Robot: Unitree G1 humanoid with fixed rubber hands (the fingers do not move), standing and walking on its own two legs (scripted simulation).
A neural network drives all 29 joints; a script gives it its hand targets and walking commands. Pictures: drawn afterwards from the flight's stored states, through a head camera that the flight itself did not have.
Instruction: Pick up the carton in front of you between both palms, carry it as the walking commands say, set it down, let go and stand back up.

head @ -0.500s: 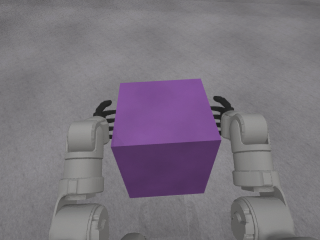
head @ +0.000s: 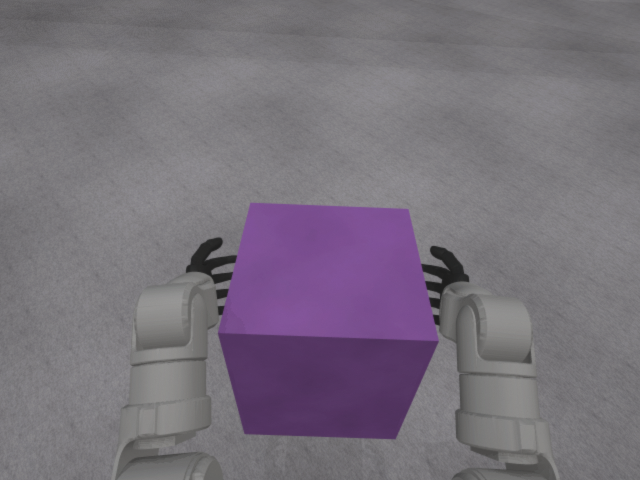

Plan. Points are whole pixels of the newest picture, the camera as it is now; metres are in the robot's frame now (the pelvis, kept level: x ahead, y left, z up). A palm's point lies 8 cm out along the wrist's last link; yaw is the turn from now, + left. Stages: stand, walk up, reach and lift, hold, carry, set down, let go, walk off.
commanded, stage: carry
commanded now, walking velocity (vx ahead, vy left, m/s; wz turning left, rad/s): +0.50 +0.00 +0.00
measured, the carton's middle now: (324, 323) +0.33 +0.01 -0.01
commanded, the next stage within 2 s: none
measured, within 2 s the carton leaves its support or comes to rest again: neither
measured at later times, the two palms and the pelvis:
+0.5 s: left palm (241, 182) +0.52 +0.12 +0.08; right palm (436, 177) +0.53 -0.17 +0.08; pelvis +0.26 -0.04 -0.01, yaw +2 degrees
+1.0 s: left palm (246, 164) +0.61 +0.13 +0.04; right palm (416, 163) +0.62 -0.17 +0.04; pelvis +0.34 -0.02 -0.02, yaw +1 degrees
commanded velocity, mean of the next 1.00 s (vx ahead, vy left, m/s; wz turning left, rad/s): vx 0.06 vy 0.00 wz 0.00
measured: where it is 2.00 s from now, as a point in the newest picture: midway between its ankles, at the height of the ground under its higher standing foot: (329, 463)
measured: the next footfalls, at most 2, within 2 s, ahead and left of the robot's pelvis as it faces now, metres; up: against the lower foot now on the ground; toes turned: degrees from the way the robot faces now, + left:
right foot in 0.26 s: +0.32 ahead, -0.12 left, +0.00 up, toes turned +1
left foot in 0.50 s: +0.36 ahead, +0.09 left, +0.00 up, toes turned -8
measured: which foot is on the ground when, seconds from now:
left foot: down 0.00-0.28, up 0.30-0.48, down 0.50-1.00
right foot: up 0.00-0.24, down 0.26-1.00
